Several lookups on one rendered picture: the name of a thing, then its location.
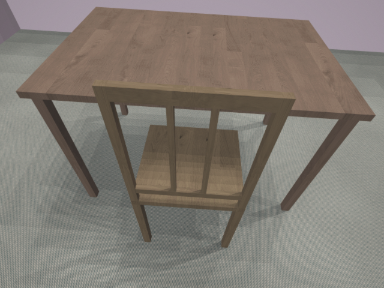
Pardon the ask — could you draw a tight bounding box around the chair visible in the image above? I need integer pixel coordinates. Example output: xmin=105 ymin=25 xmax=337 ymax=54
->
xmin=92 ymin=80 xmax=296 ymax=248

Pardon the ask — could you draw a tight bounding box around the table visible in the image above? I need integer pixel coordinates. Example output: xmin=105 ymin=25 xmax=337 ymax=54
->
xmin=16 ymin=7 xmax=375 ymax=211

